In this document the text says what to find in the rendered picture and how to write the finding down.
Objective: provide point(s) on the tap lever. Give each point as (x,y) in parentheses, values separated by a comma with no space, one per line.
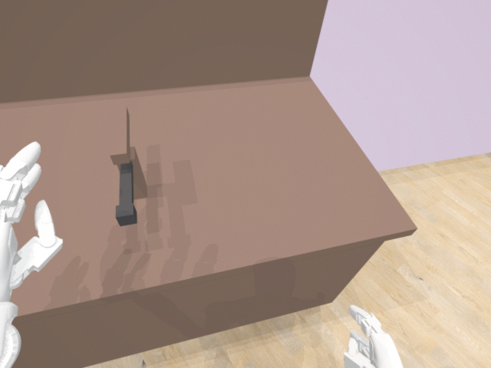
(126,213)

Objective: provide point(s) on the robot left forearm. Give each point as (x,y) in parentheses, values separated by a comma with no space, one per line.
(10,340)

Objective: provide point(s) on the robot left hand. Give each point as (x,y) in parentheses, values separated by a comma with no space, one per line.
(16,180)

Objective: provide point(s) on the counter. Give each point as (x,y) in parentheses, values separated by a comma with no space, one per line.
(253,199)

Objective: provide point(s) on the robot right hand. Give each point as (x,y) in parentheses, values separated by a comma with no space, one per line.
(377,352)

